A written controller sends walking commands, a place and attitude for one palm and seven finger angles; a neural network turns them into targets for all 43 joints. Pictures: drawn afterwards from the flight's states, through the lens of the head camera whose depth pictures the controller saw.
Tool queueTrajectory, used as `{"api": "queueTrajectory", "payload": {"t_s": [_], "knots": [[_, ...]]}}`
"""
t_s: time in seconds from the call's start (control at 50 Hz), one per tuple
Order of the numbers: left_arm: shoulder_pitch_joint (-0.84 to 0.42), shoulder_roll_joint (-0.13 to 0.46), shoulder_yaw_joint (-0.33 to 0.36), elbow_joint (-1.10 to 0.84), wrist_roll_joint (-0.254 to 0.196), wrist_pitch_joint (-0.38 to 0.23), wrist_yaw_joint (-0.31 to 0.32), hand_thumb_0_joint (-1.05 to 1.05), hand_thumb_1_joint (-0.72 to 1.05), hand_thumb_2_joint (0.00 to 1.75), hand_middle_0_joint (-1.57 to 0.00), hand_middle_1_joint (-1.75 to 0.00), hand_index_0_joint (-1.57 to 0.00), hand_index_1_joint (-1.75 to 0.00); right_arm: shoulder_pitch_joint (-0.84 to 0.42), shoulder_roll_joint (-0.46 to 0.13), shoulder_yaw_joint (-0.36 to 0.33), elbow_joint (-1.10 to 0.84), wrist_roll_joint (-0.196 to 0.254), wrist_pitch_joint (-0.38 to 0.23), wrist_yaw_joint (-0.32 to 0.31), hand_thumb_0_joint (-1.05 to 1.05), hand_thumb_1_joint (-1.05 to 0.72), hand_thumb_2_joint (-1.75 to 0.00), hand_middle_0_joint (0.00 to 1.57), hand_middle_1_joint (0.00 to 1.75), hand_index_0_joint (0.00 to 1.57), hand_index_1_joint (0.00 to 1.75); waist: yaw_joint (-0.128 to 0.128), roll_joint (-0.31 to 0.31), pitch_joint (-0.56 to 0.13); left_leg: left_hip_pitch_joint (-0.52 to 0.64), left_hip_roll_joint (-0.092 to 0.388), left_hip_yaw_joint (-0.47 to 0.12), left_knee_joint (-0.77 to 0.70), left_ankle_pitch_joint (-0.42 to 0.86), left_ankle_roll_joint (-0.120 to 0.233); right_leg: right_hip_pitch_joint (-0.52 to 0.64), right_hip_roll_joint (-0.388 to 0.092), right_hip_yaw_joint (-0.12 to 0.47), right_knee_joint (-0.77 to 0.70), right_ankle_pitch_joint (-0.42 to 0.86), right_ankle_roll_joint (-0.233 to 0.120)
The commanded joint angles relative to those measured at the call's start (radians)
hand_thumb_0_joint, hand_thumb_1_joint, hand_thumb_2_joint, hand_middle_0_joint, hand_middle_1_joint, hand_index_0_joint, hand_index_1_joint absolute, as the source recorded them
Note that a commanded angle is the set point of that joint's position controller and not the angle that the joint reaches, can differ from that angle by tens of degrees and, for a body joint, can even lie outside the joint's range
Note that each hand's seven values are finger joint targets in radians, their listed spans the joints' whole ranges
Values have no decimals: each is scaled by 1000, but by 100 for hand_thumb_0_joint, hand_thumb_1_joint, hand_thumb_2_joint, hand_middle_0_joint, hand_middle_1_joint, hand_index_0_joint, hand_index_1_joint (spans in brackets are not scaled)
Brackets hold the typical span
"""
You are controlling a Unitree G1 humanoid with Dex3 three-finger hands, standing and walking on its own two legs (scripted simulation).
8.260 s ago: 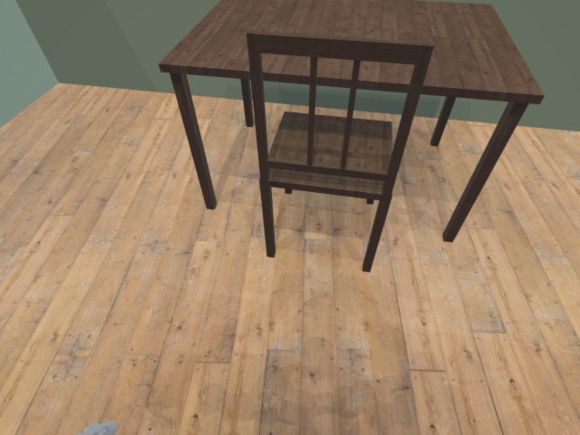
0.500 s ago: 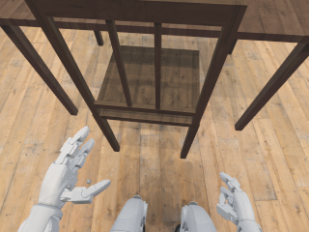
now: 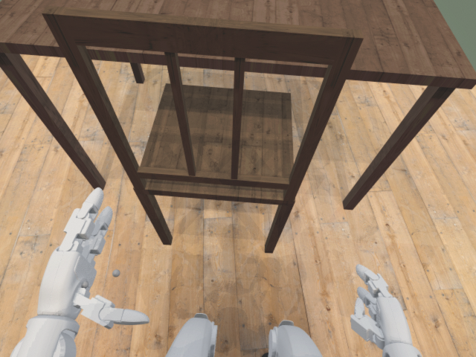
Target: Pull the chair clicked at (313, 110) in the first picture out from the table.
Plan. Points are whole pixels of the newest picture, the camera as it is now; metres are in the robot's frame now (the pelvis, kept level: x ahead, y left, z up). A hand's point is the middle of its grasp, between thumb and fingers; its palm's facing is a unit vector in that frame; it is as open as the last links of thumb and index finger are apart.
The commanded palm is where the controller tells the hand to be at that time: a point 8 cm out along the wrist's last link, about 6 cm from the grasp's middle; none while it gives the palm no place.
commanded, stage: raise the hand toward the chair's back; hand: left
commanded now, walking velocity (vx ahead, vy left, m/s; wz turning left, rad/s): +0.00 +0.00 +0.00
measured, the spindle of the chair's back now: (184, 126) +0.52 +0.15 +0.03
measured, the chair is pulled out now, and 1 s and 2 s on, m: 0.00 0.00 0.00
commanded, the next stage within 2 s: aim the fingers beside a spindle in 0.84 s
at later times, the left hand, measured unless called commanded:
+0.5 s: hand (108, 249) +0.26 +0.21 +0.06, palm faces +0.00 -1.00 -0.07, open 16.9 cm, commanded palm +0.23 +0.26 +0.06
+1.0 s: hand (112, 254) +0.25 +0.20 +0.06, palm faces +0.01 -1.00 -0.07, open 16.9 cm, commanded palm +0.23 +0.25 +0.06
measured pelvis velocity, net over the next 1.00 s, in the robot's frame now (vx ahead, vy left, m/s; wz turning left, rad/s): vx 0.00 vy -0.01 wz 0.00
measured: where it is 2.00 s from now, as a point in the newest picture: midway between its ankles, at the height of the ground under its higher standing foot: outside the picture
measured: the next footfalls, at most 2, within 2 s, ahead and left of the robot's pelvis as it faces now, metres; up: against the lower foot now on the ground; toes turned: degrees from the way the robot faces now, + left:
none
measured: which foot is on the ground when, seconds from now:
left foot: down 0.00-1.00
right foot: down 0.00-1.00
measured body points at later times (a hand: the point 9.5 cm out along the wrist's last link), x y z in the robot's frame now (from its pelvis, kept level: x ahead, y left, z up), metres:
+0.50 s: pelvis +0.01 +0.00 +0.01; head +0.09 +0.01 +0.45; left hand +0.25 +0.26 +0.06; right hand +0.19 -0.25 -0.07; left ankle +0.02 +0.11 -0.64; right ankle +0.02 -0.11 -0.64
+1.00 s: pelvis +0.00 -0.01 +0.01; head +0.09 +0.00 +0.45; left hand +0.25 +0.25 +0.06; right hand +0.20 -0.24 -0.07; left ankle +0.02 +0.11 -0.64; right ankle +0.02 -0.11 -0.64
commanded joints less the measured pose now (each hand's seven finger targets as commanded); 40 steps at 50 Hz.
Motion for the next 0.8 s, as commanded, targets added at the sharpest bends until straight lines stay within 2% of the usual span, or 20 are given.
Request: {"api": "queueTrajectory", "payload": {"t_s": [0.0,0.06,0.1,0.12,0.14,0.18,0.24,0.26,0.32,0.38,0.42,0.46,0.48,0.58,0.62,0.68,0.72,0.74,0.78], "knots": [[-58,127,86,-176,-24,-44,-24,0,-50,30,-6,-8,-6,-8,-23,-138,-49,-126,1,-53,-15,0,-90,-90,20,30,20,30,-13,30,-228,178,-15,-19,-205,249,9,166,28,20,-168,151,1],[-85,143,105,-190,-32,-36,-37,0,-50,30,-6,-8,-6,-8,-21,-137,-45,-127,1,-58,-18,0,-90,-90,20,30,20,30,-5,60,-256,211,-15,-20,-211,280,6,178,29,17,-166,180,-1],[-94,141,114,-168,-40,-28,-46,0,-50,30,-6,-8,-6,-8,-20,-137,-43,-123,0,-57,-19,0,-90,-90,20,30,20,30,-6,33,-252,204,-16,-21,-211,294,5,192,30,16,-169,199,0],[-102,155,128,-171,-42,-26,-50,0,-50,30,-6,-8,-6,-8,-19,-139,-43,-121,0,-58,-21,0,-90,-90,20,30,20,30,-5,49,-262,216,-17,-21,-205,315,6,192,32,15,-164,218,-1],[-111,158,132,-159,-43,-23,-54,0,-50,30,-6,-8,-6,-8,-13,-139,-43,-117,0,-58,-20,0,-90,-90,20,30,20,30,-7,38,-269,215,-17,-18,-206,314,5,199,29,18,-169,223,1],[-129,146,126,-136,-51,-20,-67,0,-50,30,-6,-8,-6,-8,-16,-141,-41,-114,2,-62,-22,0,-90,-90,20,30,20,30,-11,20,-251,199,-16,-18,-205,301,4,196,28,20,-172,216,4],[-158,169,146,-122,-58,-17,-81,0,-50,30,-6,-8,-6,-8,-12,-147,-42,-109,4,-65,-25,0,-90,-90,20,30,20,30,-10,19,-258,205,-18,-16,-205,308,5,207,28,26,-178,226,3],[-167,173,151,-128,-59,-17,-85,0,-50,30,-6,-8,-6,-8,-11,-147,-41,-109,4,-67,-25,0,-90,-90,20,30,20,30,-4,48,-265,212,-18,-15,-209,320,3,213,27,27,-176,234,2],[-176,198,180,-110,-65,-9,-87,0,-50,30,-6,-8,-6,-8,-7,-150,-42,-106,4,-67,-27,0,-90,-90,20,30,20,30,-1,27,-276,213,-20,-15,-212,333,4,238,29,32,-184,251,2],[-157,163,158,-86,-74,-4,-97,0,-50,30,-6,-8,-6,-8,-9,-149,-43,-107,7,-69,-24,0,-90,-90,20,30,20,30,-1,5,-263,198,-21,-12,-215,323,4,244,25,35,-192,248,7],[-151,183,167,-110,-68,-11,-92,0,-50,30,-6,-8,-6,-8,-8,-151,-46,-110,6,-72,-22,0,-90,-90,20,30,20,30,5,42,-278,218,-22,-10,-217,349,4,254,26,33,-187,269,3],[-147,183,166,-124,-63,-19,-84,0,-50,30,-6,-8,-6,-8,0,-150,-50,-106,4,-72,-19,0,-90,-90,20,30,20,30,4,52,-295,235,-19,-9,-218,374,1,250,24,29,-182,287,5],[-141,178,166,-107,-61,-18,-80,0,-50,30,-6,-8,-6,-8,-2,-148,-50,-103,3,-71,-18,0,-90,-90,20,30,20,30,1,45,-272,227,-20,-9,-217,369,1,242,25,28,-184,287,5],[-162,170,161,-93,-58,-34,-71,0,-50,30,-6,-8,-6,-8,-8,-151,-50,-102,5,-71,-15,0,-90,-90,20,30,20,30,-6,33,-246,203,-20,-5,-220,318,2,223,25,32,-190,239,5],[-163,184,175,-109,-56,-40,-67,0,-50,30,-6,-8,-6,-8,-8,-150,-51,-104,2,-73,-17,0,-90,-90,20,30,20,30,-1,19,-274,200,-21,-2,-215,312,6,241,25,42,-193,237,6],[-163,170,160,-91,-61,-38,-74,0,-50,30,-6,-8,-6,-8,-8,-149,-48,-101,3,-72,-16,0,-90,-90,20,30,20,30,-7,17,-259,191,-22,-2,-213,306,6,243,22,47,-198,238,7],[-158,182,168,-106,-57,-40,-76,0,-50,30,-6,-8,-6,-8,-4,-149,-49,-103,4,-73,-18,0,-90,-90,20,30,20,30,-2,22,-282,203,-21,-1,-211,324,7,251,24,46,-194,254,6],[-164,181,165,-108,-56,-38,-76,0,-50,30,-6,-8,-6,-8,-6,-149,-48,-103,4,-74,-18,0,-90,-90,20,30,20,30,-3,41,-276,208,-21,-1,-214,326,5,243,23,44,-193,257,6],[-168,175,161,-101,-59,-33,-80,0,-50,30,-6,-8,-6,-8,-9,-148,-45,-103,4,-73,-18,0,-90,-90,20,30,20,30,-5,35,-259,196,-22,-3,-213,307,5,239,23,47,-197,241,6]]}}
